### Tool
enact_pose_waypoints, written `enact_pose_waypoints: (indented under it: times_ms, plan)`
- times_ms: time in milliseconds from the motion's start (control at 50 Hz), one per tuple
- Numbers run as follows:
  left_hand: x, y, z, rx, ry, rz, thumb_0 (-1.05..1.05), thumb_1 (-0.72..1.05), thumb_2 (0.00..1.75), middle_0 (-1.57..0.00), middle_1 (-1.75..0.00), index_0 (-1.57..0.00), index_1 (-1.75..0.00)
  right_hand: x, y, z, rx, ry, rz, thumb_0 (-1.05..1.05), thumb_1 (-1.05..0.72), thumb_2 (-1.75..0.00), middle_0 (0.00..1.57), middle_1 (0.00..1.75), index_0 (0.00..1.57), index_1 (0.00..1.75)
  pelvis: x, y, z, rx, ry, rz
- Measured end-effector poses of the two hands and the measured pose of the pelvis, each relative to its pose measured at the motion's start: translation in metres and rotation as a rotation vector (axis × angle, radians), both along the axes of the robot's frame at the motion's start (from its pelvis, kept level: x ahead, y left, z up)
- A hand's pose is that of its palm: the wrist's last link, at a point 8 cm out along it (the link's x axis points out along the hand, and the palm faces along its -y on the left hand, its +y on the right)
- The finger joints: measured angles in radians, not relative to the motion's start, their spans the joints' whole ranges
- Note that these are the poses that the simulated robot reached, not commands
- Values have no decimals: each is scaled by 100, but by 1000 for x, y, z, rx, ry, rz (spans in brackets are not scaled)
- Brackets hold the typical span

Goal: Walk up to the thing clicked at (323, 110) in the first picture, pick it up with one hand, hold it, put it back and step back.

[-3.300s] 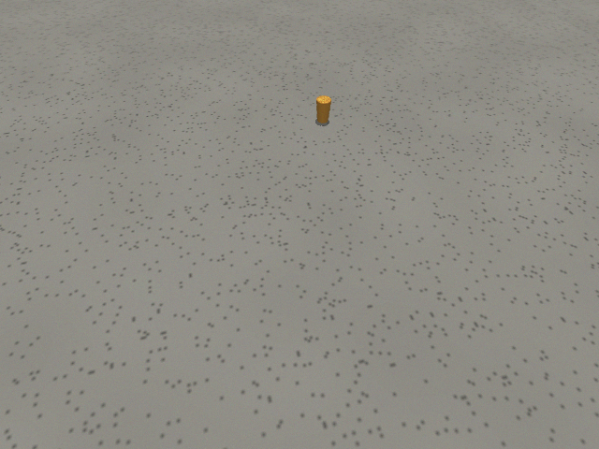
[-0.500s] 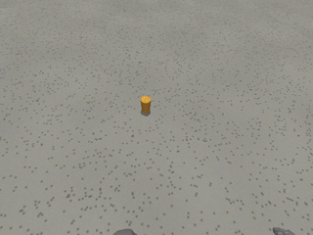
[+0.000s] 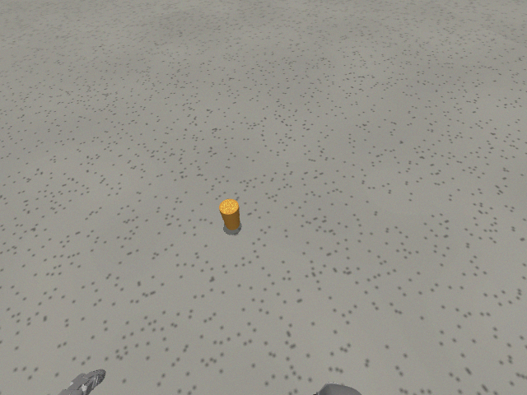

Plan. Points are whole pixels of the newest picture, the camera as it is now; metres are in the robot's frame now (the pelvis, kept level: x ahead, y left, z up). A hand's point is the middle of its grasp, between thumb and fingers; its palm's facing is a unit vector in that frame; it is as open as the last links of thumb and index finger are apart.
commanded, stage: walk up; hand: left
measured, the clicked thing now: (230, 215) +0.92 +0.19 -0.69
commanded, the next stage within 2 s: none
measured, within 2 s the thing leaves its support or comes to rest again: neither
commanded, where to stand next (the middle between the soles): +0.55 +0.05 m, yaw +0 degrees
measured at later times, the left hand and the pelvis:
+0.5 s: hand (90, 351) +0.23 +0.34 -0.15, palm faces -0.04 -0.94 -0.35, open 7.4 cm; pelvis +0.19 +0.06 +0.01, yaw +1 degrees
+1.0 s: hand (133, 236) +0.45 +0.30 -0.11, palm faces -0.04 -0.91 -0.40, open 7.4 cm; pelvis +0.36 +0.03 +0.01, yaw -1 degrees
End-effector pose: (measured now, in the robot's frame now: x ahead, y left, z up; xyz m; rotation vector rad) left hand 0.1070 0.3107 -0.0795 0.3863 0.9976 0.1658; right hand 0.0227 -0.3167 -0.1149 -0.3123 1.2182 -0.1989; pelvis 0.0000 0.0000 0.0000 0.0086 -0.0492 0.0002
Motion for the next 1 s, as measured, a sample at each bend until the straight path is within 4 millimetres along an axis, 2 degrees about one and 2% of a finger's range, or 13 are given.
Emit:
enact_pose_waypoints:
  times_ms: [80,180,280,360,440,520,600,720,820,900,1000]
  plan:
    - [13,-5,13,0,6,21,0,90,90,-20,-30,-20,-30,50,2,8,20,-36,33,1,-90,-90,21,30,20,30,28,0,12,-4,2,1]
    - [21,6,15,2,57,46,0,90,90,-21,-30,-20,-30,103,6,21,20,-64,68,1,-90,-90,21,30,20,30,64,5,19,-18,11,5]
    - [31,30,4,-3,105,87,1,90,90,-21,-30,-20,-30,154,17,31,-10,-62,101,1,-90,-90,21,30,20,30,105,19,16,-35,16,15]
    - [50,57,-17,-12,154,106,1,90,90,-21,-30,-20,-30,199,30,35,-56,-94,112,1,-90,-90,21,30,20,30,144,39,5,-45,19,21]
    - [85,71,-31,-18,206,101,1,90,90,-20,-30,-20,-30,228,46,43,-82,-153,84,1,-90,-90,21,30,20,30,174,54,3,-26,11,15]
    - [129,71,-27,-41,189,70,1,91,90,-20,-29,-20,-30,241,57,52,-82,-136,60,1,-90,-90,21,30,20,30,201,59,12,-15,9,6]
    - [172,67,-20,-53,176,37,1,91,90,-20,-29,-20,-30,251,60,52,-72,-100,39,1,-90,-90,21,30,20,30,229,61,18,-5,9,-5]
    - [241,55,-8,-34,150,-4,1,91,90,-20,-29,-20,-30,270,50,36,-40,-45,-1,1,-90,-90,21,30,20,31,274,53,16,7,12,-16]
    - [301,39,-6,13,74,-15,1,91,90,-20,-30,-20,-30,302,32,6,-15,-11,-18,1,-90,-90,21,30,20,31,315,35,0,-8,2,-17]
    - [324,29,4,13,22,5,1,91,90,-20,-30,-20,-30,341,32,2,5,-7,4,1,-90,-90,21,30,20,30,337,30,4,-3,-7,-16]
    - [333,32,13,16,46,19,0,90,90,-21,-30,-20,-30,392,36,13,19,-55,45,1,-90,-90,21,30,20,30,364,33,14,-8,1,-13]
